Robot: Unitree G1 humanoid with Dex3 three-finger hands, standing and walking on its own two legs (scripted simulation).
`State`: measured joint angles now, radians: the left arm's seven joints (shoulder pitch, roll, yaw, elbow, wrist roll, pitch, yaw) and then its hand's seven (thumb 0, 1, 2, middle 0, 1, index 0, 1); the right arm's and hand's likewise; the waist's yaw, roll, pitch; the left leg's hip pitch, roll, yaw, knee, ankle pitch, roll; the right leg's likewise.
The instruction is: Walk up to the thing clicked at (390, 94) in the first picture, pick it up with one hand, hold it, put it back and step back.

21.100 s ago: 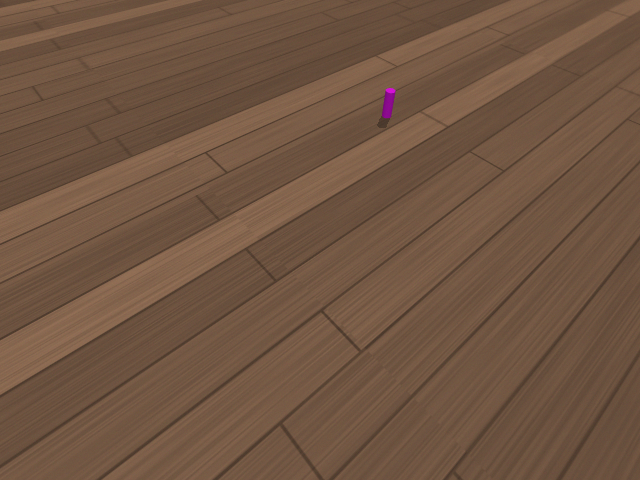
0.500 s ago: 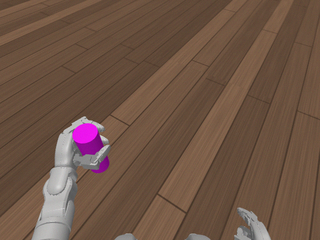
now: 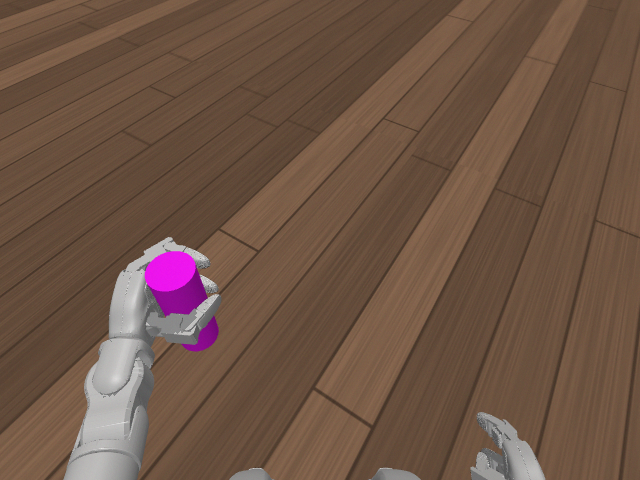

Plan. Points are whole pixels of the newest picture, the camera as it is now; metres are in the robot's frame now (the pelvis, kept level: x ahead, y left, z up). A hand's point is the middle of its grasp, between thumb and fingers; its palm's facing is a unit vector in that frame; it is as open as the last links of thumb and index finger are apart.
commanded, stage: crouch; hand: left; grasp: from the side
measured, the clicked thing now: (186, 305) +0.31 +0.18 +0.03
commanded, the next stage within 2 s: none
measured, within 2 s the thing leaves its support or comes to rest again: neither
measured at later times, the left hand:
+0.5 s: hand (198, 323) +0.31 +0.18 -0.02, palm faces +0.04 -1.00 +0.01, open 7.6 cm
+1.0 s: hand (221, 374) +0.33 +0.19 -0.27, palm faces +0.06 -1.00 -0.03, open 7.6 cm
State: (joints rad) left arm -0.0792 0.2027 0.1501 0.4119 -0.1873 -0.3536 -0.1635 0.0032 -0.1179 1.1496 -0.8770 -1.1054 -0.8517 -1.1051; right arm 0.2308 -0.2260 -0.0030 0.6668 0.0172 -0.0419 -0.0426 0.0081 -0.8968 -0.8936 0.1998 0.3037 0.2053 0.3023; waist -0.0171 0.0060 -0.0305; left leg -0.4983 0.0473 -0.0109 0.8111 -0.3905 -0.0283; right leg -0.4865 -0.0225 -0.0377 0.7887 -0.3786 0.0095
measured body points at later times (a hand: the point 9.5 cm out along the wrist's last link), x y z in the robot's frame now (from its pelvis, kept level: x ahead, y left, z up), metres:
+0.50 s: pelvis -0.02 +0.00 -0.03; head +0.05 +0.02 +0.41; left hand +0.30 +0.23 -0.02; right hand +0.11 -0.25 -0.14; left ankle +0.02 +0.14 -0.71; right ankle +0.02 -0.13 -0.71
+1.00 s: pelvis -0.06 +0.00 -0.24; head +0.11 +0.02 +0.17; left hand +0.32 +0.25 -0.27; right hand +0.09 -0.26 -0.37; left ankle +0.01 +0.14 -0.71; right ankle +0.01 -0.13 -0.71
